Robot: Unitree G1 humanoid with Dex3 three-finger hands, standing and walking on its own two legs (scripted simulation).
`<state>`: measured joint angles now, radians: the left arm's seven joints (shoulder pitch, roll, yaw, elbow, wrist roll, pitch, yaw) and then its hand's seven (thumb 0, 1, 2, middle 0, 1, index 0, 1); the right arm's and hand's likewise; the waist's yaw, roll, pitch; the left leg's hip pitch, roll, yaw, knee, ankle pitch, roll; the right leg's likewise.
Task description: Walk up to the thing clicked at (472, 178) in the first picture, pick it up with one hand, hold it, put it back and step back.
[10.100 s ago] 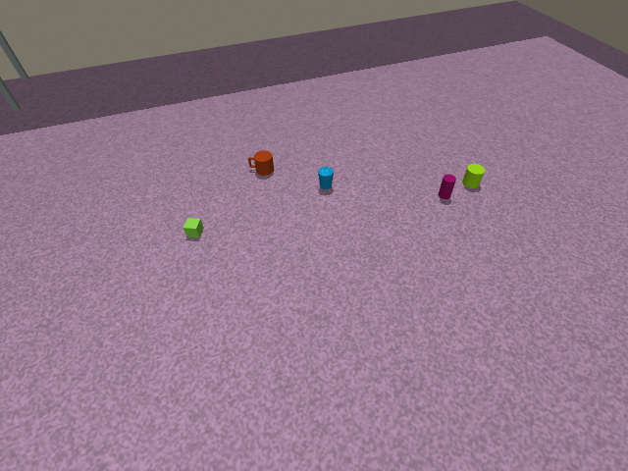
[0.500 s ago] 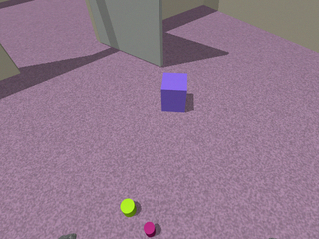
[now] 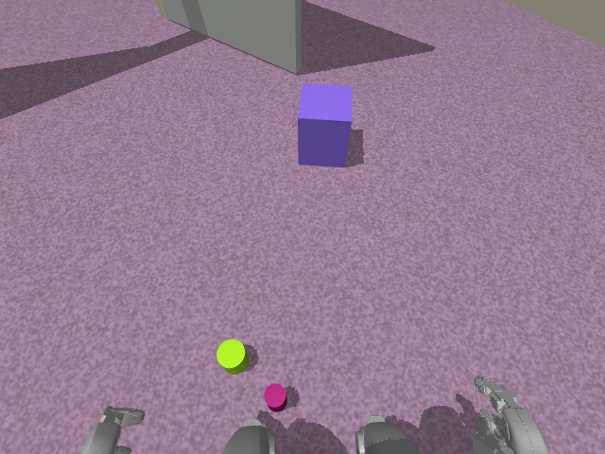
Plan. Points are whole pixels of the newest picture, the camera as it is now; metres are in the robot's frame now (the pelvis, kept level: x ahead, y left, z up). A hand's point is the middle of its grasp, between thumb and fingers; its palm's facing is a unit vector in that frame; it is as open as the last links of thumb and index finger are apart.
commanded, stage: rise first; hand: left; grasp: from above
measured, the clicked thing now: (233, 357) +0.41 +0.22 -0.66
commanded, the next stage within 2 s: none
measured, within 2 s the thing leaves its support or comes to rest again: neither
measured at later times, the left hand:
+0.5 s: hand (170, 416) +0.22 +0.27 -0.32, palm faces -0.42 -0.54 -0.73, open 14.0 cm
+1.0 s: hand (190, 383) +0.30 +0.28 -0.45, palm faces -0.47 -0.17 -0.86, open 14.1 cm
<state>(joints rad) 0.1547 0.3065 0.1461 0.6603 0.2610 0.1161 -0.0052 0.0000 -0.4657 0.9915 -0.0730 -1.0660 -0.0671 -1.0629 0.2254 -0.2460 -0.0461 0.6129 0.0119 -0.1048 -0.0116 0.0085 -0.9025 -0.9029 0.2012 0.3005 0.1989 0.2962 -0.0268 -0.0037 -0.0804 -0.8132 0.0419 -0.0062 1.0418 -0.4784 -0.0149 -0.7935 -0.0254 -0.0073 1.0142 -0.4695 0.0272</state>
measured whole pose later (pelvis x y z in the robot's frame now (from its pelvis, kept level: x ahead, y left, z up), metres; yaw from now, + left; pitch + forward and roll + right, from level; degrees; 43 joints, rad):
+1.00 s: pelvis -0.09 +0.00 -0.31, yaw -3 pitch +32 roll -5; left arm -0.60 0.60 0.10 1.10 1.05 -0.22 0.25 0.00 -0.53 1.03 -0.07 -1.04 -0.07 -1.04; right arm 0.15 -0.27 -0.04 0.75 -0.05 -0.06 0.07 0.01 -0.89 -0.90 0.20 0.30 0.20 0.30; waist -0.11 0.01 -0.12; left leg -2.10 0.02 -0.10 2.18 -0.65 -0.02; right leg -2.05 -0.01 -0.02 2.13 -0.65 0.03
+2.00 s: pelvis -0.07 +0.00 -0.37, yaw -5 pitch +34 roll -6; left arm -0.82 0.67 0.13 1.37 1.26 -0.25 0.43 0.00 -0.53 1.01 -0.09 -1.01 -0.09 -1.00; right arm 0.13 -0.27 0.00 0.79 -0.14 -0.06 0.13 0.00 -0.91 -0.90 0.20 0.30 0.20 0.30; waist -0.18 -0.02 -0.07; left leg -2.28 0.02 -0.13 2.39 -0.70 -0.03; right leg -2.23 0.00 -0.03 2.32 -0.69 0.05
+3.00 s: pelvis -0.08 +0.00 -0.37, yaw -6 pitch +33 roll -6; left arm -0.88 0.65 0.09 1.41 1.17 -0.16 0.35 0.00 -0.55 1.01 -0.08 -1.05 -0.08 -1.05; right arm 0.18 -0.28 0.05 0.77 -0.13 -0.06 0.16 0.00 -0.91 -0.90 0.20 0.30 0.20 0.30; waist -0.23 0.01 -0.02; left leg -2.29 0.02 -0.15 2.40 -0.69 -0.03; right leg -2.24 0.02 -0.04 2.32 -0.67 0.04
